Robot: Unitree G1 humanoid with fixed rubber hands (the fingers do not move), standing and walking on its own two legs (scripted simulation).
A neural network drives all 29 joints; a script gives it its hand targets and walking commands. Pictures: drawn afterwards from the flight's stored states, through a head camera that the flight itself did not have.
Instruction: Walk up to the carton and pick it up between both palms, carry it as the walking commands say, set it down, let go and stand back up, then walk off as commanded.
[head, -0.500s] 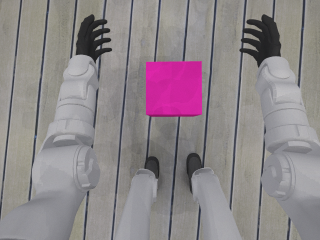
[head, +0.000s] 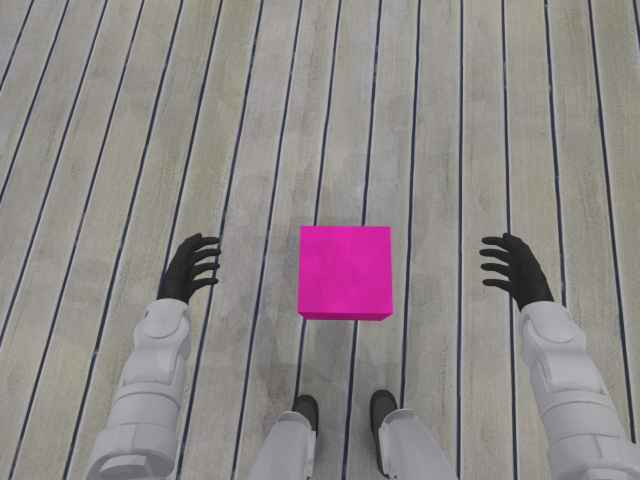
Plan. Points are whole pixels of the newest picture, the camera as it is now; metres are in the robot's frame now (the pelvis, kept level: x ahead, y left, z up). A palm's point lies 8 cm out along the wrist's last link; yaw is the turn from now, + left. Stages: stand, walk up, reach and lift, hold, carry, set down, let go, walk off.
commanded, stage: let go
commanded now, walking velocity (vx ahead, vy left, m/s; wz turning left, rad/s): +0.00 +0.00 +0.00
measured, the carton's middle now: (344, 277) +0.44 +0.00 -0.61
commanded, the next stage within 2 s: stand in 0.80 s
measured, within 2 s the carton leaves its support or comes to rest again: neither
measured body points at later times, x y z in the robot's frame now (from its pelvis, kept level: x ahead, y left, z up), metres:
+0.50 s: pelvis +0.04 +0.01 +0.04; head +0.07 +0.01 +0.49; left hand +0.21 +0.24 -0.03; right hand +0.20 -0.23 -0.03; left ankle +0.00 +0.12 -0.70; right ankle +0.02 -0.11 -0.70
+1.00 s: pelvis +0.03 +0.01 +0.04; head +0.04 +0.01 +0.49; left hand +0.18 +0.29 -0.05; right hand +0.18 -0.27 -0.05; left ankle +0.00 +0.12 -0.70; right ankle +0.02 -0.11 -0.70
